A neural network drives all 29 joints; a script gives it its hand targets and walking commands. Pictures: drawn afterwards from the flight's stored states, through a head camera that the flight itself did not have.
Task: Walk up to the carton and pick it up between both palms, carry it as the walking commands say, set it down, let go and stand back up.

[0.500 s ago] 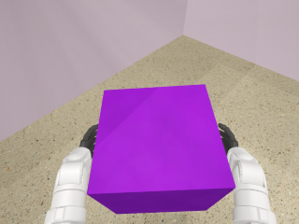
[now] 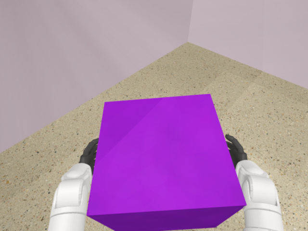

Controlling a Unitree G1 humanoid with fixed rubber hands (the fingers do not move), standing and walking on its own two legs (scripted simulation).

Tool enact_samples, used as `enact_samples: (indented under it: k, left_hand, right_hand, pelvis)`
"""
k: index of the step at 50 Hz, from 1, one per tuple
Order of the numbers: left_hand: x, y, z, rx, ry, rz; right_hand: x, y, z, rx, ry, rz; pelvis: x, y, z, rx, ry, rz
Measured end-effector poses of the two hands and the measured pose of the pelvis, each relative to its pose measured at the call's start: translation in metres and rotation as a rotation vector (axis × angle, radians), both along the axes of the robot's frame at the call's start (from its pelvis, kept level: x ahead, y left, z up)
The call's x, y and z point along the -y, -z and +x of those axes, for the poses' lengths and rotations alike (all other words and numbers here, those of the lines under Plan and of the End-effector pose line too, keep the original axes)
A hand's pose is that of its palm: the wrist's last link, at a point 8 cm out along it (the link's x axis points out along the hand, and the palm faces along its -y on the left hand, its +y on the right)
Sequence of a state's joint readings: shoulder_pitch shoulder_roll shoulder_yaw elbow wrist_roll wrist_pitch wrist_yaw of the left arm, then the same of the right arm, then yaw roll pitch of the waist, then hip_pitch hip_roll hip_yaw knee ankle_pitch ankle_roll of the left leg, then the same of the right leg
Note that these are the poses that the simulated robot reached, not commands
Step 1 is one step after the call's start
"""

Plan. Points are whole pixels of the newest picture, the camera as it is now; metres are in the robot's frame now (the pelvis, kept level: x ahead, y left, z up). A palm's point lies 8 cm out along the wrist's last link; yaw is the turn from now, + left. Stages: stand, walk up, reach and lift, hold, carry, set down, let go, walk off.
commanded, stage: reach and lift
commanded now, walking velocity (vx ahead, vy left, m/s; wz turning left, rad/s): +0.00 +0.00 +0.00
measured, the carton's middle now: (162, 167) +0.30 +0.00 -0.03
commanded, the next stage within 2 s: hold in 0.56 s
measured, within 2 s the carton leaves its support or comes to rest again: neither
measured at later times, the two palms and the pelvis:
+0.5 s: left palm (85, 173) +0.25 +0.19 +0.03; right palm (238, 167) +0.27 -0.20 +0.03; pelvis -0.01 -0.01 +0.00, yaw +0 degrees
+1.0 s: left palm (85, 173) +0.25 +0.19 +0.03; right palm (239, 167) +0.26 -0.20 +0.04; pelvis -0.02 -0.01 +0.00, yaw +1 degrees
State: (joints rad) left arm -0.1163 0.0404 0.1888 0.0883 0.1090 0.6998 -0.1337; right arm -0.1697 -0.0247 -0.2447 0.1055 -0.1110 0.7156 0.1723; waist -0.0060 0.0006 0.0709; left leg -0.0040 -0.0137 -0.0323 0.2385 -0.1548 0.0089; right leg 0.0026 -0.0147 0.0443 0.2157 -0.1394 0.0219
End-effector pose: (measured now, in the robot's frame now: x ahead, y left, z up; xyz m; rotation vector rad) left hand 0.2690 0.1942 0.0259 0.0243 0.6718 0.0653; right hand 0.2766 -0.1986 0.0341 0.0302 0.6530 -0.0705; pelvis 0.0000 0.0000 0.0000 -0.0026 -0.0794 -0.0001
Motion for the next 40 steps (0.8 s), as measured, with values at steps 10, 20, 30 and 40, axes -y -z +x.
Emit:
enact_samples:
  k: [10,20,30,40]
  left_hand:
    - [-0.001,0.001,-0.008,-0.001,-0.003,0.013]
    - [0.001,0.000,-0.015,0.001,-0.013,0.014]
    - [0.001,0.001,-0.020,0.001,-0.021,0.010]
    - [0.001,-0.001,-0.021,0.005,-0.022,0.003]
  right_hand:
    - [-0.002,0.003,-0.006,0.000,-0.015,-0.014]
    - [0.000,0.003,-0.009,0.003,-0.024,-0.019]
    - [-0.001,0.003,-0.011,0.002,-0.025,-0.018]
    - [0.000,0.000,-0.013,0.005,-0.017,-0.016]
  pelvis:
    - [0.003,0.000,0.003,-0.004,-0.004,-0.001]
    - [0.010,0.000,-0.004,-0.003,-0.003,-0.001]
    - [0.015,0.001,-0.013,0.001,-0.010,-0.002]
    - [0.015,0.002,-0.020,0.005,-0.015,-0.004]
